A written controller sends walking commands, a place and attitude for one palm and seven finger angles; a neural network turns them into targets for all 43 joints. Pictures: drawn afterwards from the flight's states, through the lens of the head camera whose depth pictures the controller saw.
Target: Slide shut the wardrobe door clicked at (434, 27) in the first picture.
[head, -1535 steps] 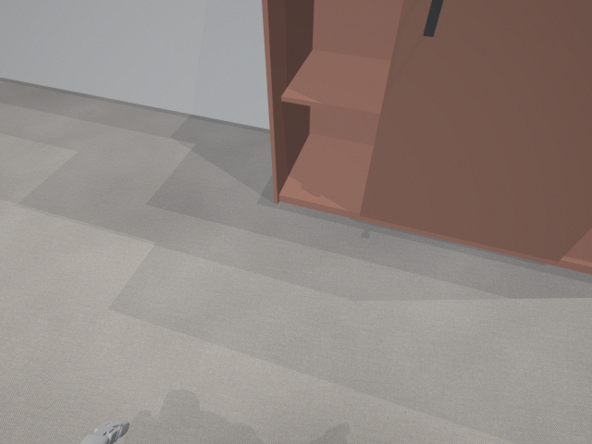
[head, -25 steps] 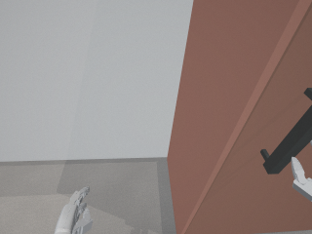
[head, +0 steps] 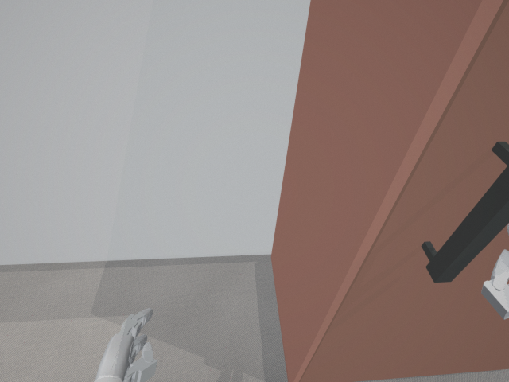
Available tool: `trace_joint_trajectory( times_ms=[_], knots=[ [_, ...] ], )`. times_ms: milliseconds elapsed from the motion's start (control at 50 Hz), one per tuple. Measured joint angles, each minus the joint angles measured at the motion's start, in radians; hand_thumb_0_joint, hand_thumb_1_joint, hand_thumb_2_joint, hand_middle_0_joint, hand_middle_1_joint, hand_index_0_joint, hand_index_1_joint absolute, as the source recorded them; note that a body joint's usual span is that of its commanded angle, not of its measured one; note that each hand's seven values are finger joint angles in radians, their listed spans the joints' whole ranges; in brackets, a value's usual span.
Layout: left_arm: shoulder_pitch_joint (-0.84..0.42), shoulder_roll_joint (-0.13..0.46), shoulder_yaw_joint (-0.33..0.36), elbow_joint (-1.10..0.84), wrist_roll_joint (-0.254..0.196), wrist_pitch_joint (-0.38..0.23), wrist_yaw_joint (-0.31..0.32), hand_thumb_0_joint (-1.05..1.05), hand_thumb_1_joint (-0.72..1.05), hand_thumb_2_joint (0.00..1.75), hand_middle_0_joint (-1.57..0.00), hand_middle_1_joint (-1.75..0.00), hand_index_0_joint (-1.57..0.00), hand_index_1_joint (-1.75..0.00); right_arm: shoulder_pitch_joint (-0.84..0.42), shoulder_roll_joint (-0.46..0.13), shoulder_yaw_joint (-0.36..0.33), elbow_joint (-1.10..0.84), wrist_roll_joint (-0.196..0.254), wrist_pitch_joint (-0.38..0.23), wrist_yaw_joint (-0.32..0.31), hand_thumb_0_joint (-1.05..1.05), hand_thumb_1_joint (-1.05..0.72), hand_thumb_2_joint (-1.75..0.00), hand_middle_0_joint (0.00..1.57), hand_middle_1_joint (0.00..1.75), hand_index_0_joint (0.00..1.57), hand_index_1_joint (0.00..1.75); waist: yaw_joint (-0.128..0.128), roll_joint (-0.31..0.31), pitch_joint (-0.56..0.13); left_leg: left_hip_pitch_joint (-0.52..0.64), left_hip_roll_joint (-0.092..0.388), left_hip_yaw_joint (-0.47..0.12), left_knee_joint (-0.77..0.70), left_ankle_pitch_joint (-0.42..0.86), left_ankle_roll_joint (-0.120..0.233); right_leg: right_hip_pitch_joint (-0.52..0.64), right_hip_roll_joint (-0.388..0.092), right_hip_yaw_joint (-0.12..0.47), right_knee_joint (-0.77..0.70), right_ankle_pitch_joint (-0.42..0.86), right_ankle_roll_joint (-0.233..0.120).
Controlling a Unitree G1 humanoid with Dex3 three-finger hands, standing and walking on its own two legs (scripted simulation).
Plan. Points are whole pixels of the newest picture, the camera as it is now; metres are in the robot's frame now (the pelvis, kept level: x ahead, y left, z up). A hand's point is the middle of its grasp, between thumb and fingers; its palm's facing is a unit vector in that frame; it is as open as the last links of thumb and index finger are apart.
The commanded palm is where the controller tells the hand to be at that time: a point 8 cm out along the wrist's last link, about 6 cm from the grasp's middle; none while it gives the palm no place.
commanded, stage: step back with the hand held close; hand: right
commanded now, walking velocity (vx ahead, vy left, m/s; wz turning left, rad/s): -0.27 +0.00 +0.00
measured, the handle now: (467, 217) +0.27 -0.28 +0.19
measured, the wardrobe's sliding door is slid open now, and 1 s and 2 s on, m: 0.00 0.00 0.00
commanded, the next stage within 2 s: stop stepping back and stand still in 1.06 s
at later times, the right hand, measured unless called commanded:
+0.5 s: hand out of the picture +0.15 -0.28 +0.17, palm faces +0.42 +0.76 -0.50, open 7.4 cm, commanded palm +0.10 -0.31 +0.18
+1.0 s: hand out of the picture +0.05 -0.29 +0.16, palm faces +0.45 +0.77 -0.45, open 7.5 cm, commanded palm -0.02 -0.32 +0.18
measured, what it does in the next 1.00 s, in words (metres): walks backwards: left foot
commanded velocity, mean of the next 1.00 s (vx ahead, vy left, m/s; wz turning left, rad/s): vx -0.30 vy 0.00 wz -0.03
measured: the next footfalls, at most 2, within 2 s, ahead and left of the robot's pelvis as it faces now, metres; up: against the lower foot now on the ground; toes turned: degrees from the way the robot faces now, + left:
left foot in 0.82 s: -0.12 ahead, +0.11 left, +0.00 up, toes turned -4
right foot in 1.06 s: -0.11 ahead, -0.14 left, +0.00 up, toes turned -2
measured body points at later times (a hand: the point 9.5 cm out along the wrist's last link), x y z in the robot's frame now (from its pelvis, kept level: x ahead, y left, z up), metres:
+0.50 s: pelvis -0.06 -0.02 -0.01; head -0.06 -0.02 +0.44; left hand +0.11 +0.23 -0.08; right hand +0.12 -0.32 +0.19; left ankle +0.02 +0.12 -0.74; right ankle -0.01 -0.10 -0.74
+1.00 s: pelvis -0.16 -0.02 -0.01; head -0.13 -0.04 +0.44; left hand +0.01 +0.21 -0.09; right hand +0.02 -0.33 +0.19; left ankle -0.16 +0.11 -0.74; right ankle -0.12 -0.12 -0.71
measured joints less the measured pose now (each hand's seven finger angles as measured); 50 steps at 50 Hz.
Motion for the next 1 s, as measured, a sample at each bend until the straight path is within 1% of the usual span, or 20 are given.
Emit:
trace_joint_trajectory(
  times_ms=[40, 60, 120, 160, 280, 360, 460, 540, 620, 680, 720, 740, 780, 800, 820, 860, 900, 940, 980, 1000],
  knots=[
    [0.002, 0.003, -0.002, -0.003, -0.002, 0.005, 0.000, 0.01, 0.90, 0.90, -0.20, -0.30, -0.20, -0.30, -0.007, -0.002, -0.005, 0.003, -0.001, -0.004, 0.002, 0.01, -0.88, -0.90, 0.21, 0.30, 0.21, 0.30, 0.000, -0.001, -0.003, -0.004, -0.002, 0.000, -0.004, 0.003, 0.000, -0.007, -0.002, 0.000, 0.003, 0.000, 0.000],
    [-0.001, 0.006, -0.006, -0.007, -0.002, 0.013, -0.001, 0.01, 0.90, 0.90, -0.20, -0.30, -0.20, -0.30, -0.010, -0.005, -0.018, 0.006, -0.001, -0.020, 0.001, 0.01, -0.88, -0.90, 0.21, 0.30, 0.21, 0.30, 0.004, -0.001, -0.008, -0.013, -0.005, 0.000, -0.009, 0.008, 0.000, -0.020, -0.005, 0.000, 0.008, 0.000, -0.001],
    [-0.019, 0.012, -0.005, -0.022, 0.000, 0.038, -0.007, 0.01, 0.90, 0.90, -0.20, -0.30, -0.20, -0.30, -0.010, -0.012, -0.055, 0.009, -0.009, -0.061, -0.010, 0.01, -0.88, -0.90, 0.21, 0.30, 0.21, 0.30, 0.023, 0.003, -0.014, -0.050, -0.013, -0.009, -0.026, 0.032, -0.002, -0.065, -0.013, -0.009, 0.016, 0.005, -0.004],
    [-0.030, 0.018, 0.003, -0.037, 0.002, 0.055, -0.008, 0.01, 0.90, 0.90, -0.20, -0.30, -0.20, -0.30, -0.007, -0.014, -0.062, 0.005, -0.013, -0.079, -0.015, 0.01, -0.88, -0.90, 0.21, 0.30, 0.21, 0.30, 0.033, 0.009, -0.008, -0.076, -0.011, -0.021, -0.031, 0.047, -0.006, -0.086, -0.010, -0.022, 0.010, 0.015, -0.007],
    [-0.036, 0.028, 0.031, -0.083, -0.001, 0.095, -0.003, 0.01, 0.90, 0.90, -0.20, -0.30, -0.20, -0.30, 0.052, -0.039, -0.062, -0.038, -0.022, -0.100, -0.020, 0.01, -0.90, -0.91, 0.21, 0.30, 0.21, 0.30, 0.067, 0.032, 0.010, -0.151, 0.013, -0.058, 0.010, 0.057, -0.026, -0.128, 0.015, -0.058, 0.000, 0.041, -0.025],
    [-0.021, 0.018, 0.041, -0.100, -0.005, 0.114, 0.000, 0.01, 0.90, 0.90, -0.20, -0.30, -0.20, -0.30, 0.096, -0.076, -0.084, -0.081, -0.027, -0.115, -0.018, 0.01, -0.90, -0.91, 0.21, 0.30, 0.21, 0.30, 0.078, 0.048, 0.008, -0.188, 0.022, -0.068, 0.057, 0.053, -0.030, -0.154, 0.024, -0.067, 0.027, 0.041, -0.033],
    [-0.001, 0.010, 0.038, -0.104, -0.010, 0.115, 0.005, 0.01, 0.90, 0.90, -0.20, -0.30, -0.20, -0.30, 0.106, -0.087, -0.113, -0.077, -0.032, -0.142, -0.025, 0.01, -0.89, -0.90, 0.22, 0.30, 0.21, 0.30, 0.074, 0.056, -0.005, -0.224, 0.027, -0.075, 0.106, 0.047, -0.034, -0.191, 0.029, -0.072, 0.078, 0.039, -0.038],
    [0.009, 0.016, 0.035, -0.098, -0.013, 0.105, 0.008, 0.01, 0.90, 0.90, -0.20, -0.30, -0.20, -0.30, 0.075, -0.050, -0.107, -0.036, -0.042, -0.150, -0.032, 0.01, -0.89, -0.90, 0.21, 0.30, 0.21, 0.30, 0.068, 0.043, -0.007, -0.254, 0.023, -0.068, 0.129, 0.060, -0.035, -0.237, 0.023, -0.067, 0.131, 0.034, -0.043],
    [0.022, 0.023, 0.033, -0.086, -0.014, 0.092, 0.009, 0.01, 0.90, 0.90, -0.20, -0.30, -0.20, -0.30, 0.044, -0.012, -0.086, -0.024, -0.057, -0.156, -0.042, 0.01, -0.89, -0.90, 0.21, 0.30, 0.21, 0.30, 0.065, 0.043, 0.000, -0.283, 0.022, -0.060, 0.133, 0.074, -0.028, -0.291, 0.024, -0.054, 0.188, -0.034, -0.051],
    [0.031, 0.023, 0.029, -0.083, -0.011, 0.076, 0.011, 0.01, 0.90, 0.90, -0.20, -0.30, -0.20, -0.30, 0.032, -0.009, -0.080, -0.051, -0.063, -0.167, -0.050, 0.01, -0.88, -0.90, 0.21, 0.30, 0.21, 0.30, 0.072, 0.052, 0.018, -0.309, 0.016, -0.064, 0.158, 0.030, -0.025, -0.315, 0.026, -0.046, 0.187, 0.004, -0.056],
    [0.043, 0.019, 0.031, -0.087, -0.010, 0.062, 0.014, 0.01, 0.90, 0.90, -0.20, -0.30, -0.20, -0.30, 0.023, -0.023, -0.086, -0.071, -0.070, -0.178, -0.053, 0.01, -0.88, -0.90, 0.21, 0.30, 0.21, 0.30, 0.087, 0.042, 0.032, -0.318, -0.007, -0.065, 0.248, 0.007, -0.027, -0.324, 0.018, -0.029, 0.180, 0.092, -0.059],
    [0.051, 0.013, 0.034, -0.083, -0.008, 0.056, 0.014, 0.01, 0.90, 0.90, -0.20, -0.30, -0.20, -0.30, 0.019, -0.035, -0.093, -0.077, -0.072, -0.184, -0.052, 0.01, -0.88, -0.90, 0.21, 0.30, 0.21, 0.30, 0.092, 0.037, 0.032, -0.311, -0.019, -0.064, 0.309, -0.012, -0.028, -0.331, 0.017, -0.017, 0.185, 0.110, -0.057],
    [0.063, -0.002, 0.037, -0.066, -0.009, 0.049, 0.008, 0.01, 0.90, 0.90, -0.20, -0.30, -0.20, -0.30, 0.024, -0.053, -0.116, -0.079, -0.077, -0.202, -0.052, 0.01, -0.88, -0.90, 0.22, 0.30, 0.21, 0.30, 0.091, 0.031, 0.009, -0.271, -0.043, -0.061, 0.394, -0.064, -0.027, -0.348, 0.009, -0.005, 0.189, 0.101, -0.054],
    [0.070, -0.008, 0.037, -0.061, -0.011, 0.048, 0.005, 0.01, 0.90, 0.90, -0.20, -0.30, -0.20, -0.30, 0.032, -0.059, -0.131, -0.076, -0.079, -0.210, -0.052, 0.01, -0.88, -0.90, 0.22, 0.30, 0.21, 0.30, 0.091, 0.026, -0.010, -0.234, -0.052, -0.052, 0.397, -0.082, -0.024, -0.361, 0.001, -0.006, 0.191, 0.092, -0.055],
    [0.077, -0.013, 0.037, -0.060, -0.012, 0.046, 0.002, 0.01, 0.90, 0.90, -0.20, -0.30, -0.20, -0.30, 0.039, -0.064, -0.146, -0.071, -0.079, -0.218, -0.052, 0.01, -0.88, -0.90, 0.22, 0.30, 0.21, 0.30, 0.089, 0.021, -0.031, -0.190, -0.057, -0.045, 0.363, -0.118, -0.016, -0.382, -0.010, -0.012, 0.193, 0.086, -0.057],
    [0.070, -0.017, 0.036, -0.062, -0.011, 0.037, -0.005, 0.01, 0.90, 0.90, -0.20, -0.30, -0.20, -0.30, 0.048, -0.070, -0.175, -0.071, -0.070, -0.229, -0.053, 0.01, -0.88, -0.90, 0.21, 0.30, 0.21, 0.30, 0.071, 0.031, -0.051, -0.138, -0.053, -0.065, 0.216, -0.221, 0.011, -0.434, -0.018, -0.036, 0.211, 0.058, -0.038],
    [0.030, -0.004, 0.042, -0.033, -0.011, 0.035, -0.016, 0.01, 0.90, 0.90, -0.20, -0.30, -0.20, -0.30, 0.035, -0.041, -0.156, -0.059, -0.057, -0.239, -0.051, 0.01, -0.88, -0.90, 0.21, 0.30, 0.21, 0.30, 0.055, 0.015, -0.020, -0.156, -0.062, -0.072, 0.200, -0.179, 0.015, -0.462, -0.016, -0.016, 0.288, -0.008, -0.002],
    [0.005, 0.000, 0.044, -0.006, -0.013, 0.040, -0.021, 0.01, 0.90, 0.90, -0.20, -0.30, -0.20, -0.30, 0.022, -0.027, -0.116, -0.050, -0.057, -0.234, -0.045, 0.01, -0.88, -0.90, 0.21, 0.30, 0.21, 0.30, 0.042, 0.031, -0.001, -0.161, -0.046, -0.085, 0.177, -0.117, 0.004, -0.464, 0.008, -0.006, 0.392, -0.076, 0.018],
    [-0.011, -0.005, 0.037, -0.005, -0.013, 0.046, -0.020, 0.01, 0.90, 0.90, -0.20, -0.30, -0.20, -0.30, 0.024, -0.030, -0.094, -0.061, -0.059, -0.217, -0.037, 0.01, -0.88, -0.90, 0.21, 0.30, 0.21, 0.30, 0.036, 0.071, 0.005, -0.171, -0.023, -0.107, 0.153, -0.088, -0.006, -0.430, 0.018, -0.015, 0.403, -0.086, 0.024],
    [-0.017, -0.007, 0.031, -0.015, -0.011, 0.047, -0.018, 0.01, 0.90, 0.90, -0.20, -0.30, -0.20, -0.30, 0.031, -0.036, -0.090, -0.072, -0.058, -0.212, -0.034, 0.01, -0.88, -0.90, 0.21, 0.30, 0.21, 0.30, 0.039, 0.089, 0.007, -0.179, -0.015, -0.116, 0.145, -0.077, -0.011, -0.398, 0.017, -0.018, 0.361, -0.065, 0.025]
  ],
)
